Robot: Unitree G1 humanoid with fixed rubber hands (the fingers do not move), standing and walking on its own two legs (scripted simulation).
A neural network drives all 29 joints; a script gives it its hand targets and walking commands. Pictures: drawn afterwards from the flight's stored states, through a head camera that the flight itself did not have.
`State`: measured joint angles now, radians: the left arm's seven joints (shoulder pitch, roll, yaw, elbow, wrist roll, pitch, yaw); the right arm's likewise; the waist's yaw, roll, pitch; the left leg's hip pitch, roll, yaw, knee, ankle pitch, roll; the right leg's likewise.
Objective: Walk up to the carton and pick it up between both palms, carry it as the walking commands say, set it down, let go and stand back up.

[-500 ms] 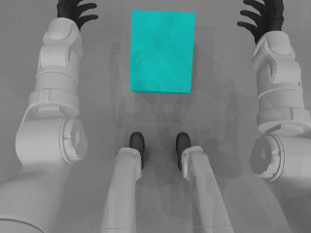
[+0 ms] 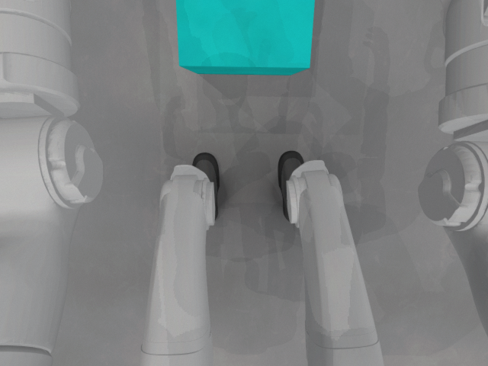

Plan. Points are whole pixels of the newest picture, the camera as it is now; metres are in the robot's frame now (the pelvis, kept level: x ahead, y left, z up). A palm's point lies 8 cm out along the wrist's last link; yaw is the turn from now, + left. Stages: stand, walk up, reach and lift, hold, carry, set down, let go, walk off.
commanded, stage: reach and lift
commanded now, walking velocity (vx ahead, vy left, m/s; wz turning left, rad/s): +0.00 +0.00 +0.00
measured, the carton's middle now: out of the picture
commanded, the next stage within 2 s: none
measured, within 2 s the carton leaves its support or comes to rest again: neither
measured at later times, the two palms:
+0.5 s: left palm out of the picture +0.60 +0.18 -0.30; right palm out of the picture +0.58 -0.19 -0.29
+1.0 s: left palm out of the picture +0.59 +0.18 -0.40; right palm out of the picture +0.58 -0.19 -0.39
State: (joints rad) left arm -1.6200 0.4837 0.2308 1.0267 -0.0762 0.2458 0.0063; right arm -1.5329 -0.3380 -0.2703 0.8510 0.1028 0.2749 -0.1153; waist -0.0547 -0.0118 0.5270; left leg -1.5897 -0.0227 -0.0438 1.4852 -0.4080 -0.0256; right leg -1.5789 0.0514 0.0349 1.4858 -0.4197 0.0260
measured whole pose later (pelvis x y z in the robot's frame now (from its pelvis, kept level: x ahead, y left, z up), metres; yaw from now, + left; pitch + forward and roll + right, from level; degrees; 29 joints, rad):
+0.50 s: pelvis +0.00 +0.01 -0.15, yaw +0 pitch +32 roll -1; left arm -1.66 0.49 0.06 1.12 -0.21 0.20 0.09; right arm -1.57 -0.38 -0.19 1.00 0.18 0.20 -0.11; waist -0.06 -0.01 0.52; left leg -2.02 -0.05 -0.04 2.03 -0.56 -0.02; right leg -1.99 0.05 0.03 2.02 -0.58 0.05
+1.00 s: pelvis +0.02 +0.00 -0.22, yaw -1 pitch +32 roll -1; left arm -1.63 0.48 0.04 1.23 -0.24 0.09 0.07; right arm -1.58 -0.35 -0.14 1.13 0.23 0.09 -0.12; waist -0.04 -0.03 0.52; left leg -2.22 -0.02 -0.04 2.27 -0.62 -0.03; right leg -2.20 0.04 0.00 2.27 -0.63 0.03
